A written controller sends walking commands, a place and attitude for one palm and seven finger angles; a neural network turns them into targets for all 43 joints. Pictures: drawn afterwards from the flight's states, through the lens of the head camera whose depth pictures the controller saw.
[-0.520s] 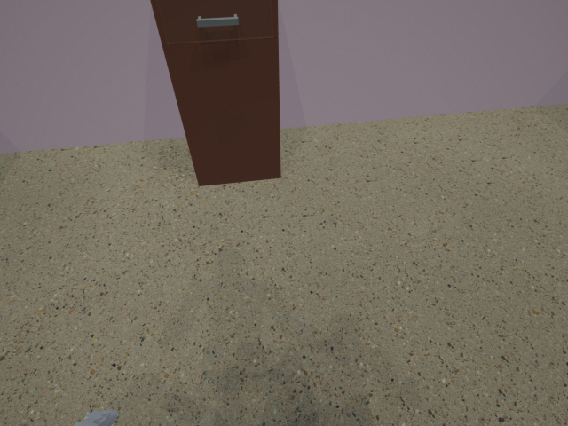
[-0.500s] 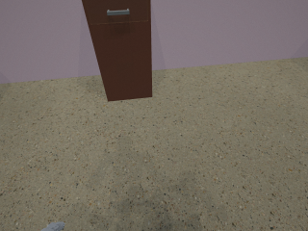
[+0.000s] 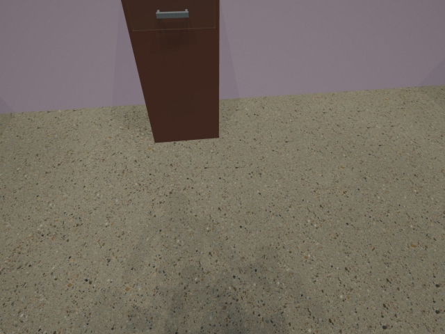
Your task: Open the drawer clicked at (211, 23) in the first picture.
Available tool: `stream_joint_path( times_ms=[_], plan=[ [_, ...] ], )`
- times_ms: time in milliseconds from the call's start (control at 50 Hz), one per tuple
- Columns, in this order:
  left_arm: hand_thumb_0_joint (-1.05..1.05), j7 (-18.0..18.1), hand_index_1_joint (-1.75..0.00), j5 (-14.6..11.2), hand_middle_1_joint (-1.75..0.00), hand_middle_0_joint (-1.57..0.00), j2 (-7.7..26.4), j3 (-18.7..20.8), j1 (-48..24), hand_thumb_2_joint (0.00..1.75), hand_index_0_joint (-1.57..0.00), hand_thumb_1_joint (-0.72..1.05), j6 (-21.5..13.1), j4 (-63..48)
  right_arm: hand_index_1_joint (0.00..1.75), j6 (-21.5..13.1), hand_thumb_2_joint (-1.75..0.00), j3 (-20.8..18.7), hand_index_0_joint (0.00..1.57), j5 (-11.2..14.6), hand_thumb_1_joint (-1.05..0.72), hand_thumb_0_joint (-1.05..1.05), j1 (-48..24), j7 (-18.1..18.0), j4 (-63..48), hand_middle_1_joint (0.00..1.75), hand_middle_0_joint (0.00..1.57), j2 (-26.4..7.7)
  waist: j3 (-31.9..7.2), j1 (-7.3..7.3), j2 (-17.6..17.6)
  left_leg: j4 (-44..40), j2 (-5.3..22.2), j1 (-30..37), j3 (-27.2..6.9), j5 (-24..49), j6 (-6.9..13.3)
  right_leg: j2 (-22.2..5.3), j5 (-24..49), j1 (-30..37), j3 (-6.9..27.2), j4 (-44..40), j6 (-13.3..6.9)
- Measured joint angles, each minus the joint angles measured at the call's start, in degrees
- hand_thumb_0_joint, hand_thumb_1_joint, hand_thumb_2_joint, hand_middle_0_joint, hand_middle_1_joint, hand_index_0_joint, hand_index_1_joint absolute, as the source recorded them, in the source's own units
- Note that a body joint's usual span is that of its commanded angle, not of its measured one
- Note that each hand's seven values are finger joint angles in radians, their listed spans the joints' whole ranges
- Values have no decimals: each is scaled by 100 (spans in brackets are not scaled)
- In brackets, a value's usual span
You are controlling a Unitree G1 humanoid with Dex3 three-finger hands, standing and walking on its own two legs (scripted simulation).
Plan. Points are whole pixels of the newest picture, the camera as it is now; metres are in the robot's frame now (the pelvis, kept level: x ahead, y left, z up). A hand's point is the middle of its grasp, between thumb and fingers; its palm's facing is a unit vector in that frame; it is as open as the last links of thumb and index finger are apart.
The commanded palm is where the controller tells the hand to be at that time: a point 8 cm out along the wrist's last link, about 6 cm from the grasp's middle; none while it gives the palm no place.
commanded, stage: stand and wait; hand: left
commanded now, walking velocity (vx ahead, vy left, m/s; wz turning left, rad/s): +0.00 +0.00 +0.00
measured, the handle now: (172, 13) +1.38 +0.31 +0.04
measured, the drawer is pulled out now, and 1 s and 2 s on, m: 0.00 0.00 0.00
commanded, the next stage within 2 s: look at it before walking up in 0.30 s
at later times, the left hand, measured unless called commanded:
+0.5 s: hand out of the picture +0.08 +0.25 -0.15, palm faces -0.04 -0.94 -0.34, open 7.4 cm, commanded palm none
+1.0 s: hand out of the picture +0.07 +0.25 -0.15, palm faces -0.04 -0.94 -0.34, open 7.4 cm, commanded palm none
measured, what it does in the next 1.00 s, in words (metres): stands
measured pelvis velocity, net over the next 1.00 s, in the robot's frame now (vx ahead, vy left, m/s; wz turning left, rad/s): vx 0.00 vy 0.01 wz -0.01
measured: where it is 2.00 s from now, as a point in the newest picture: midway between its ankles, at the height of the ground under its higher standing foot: (232, 324)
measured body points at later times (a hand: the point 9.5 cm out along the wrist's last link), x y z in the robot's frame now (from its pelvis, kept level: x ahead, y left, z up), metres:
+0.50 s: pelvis +0.00 +0.01 +0.00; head -0.01 +0.00 +0.45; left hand +0.08 +0.30 -0.13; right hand +0.08 -0.29 -0.13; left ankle +0.01 +0.14 -0.74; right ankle +0.00 -0.11 -0.74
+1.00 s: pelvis +0.00 +0.01 +0.00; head +0.00 +0.00 +0.45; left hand +0.07 +0.30 -0.13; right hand +0.07 -0.29 -0.13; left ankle +0.01 +0.14 -0.74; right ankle +0.00 -0.11 -0.74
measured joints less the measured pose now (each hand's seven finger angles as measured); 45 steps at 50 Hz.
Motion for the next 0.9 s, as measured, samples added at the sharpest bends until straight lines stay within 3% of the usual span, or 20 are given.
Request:
stream_joint_path(
  times_ms=[900],
  plan=[
    [1, 2, -30, 15, -30, -21, 31, -13, -29, 90, -20, 90, -34, 161, 30, -32, -90, 25, 21, 34, -91, 1, -81, 26, 207, 30, 20, -5, -14, 6, -5, -305, -26, 161, 49, 170, 41, -29, 187, 150, 49, -311, 52]
  ],
)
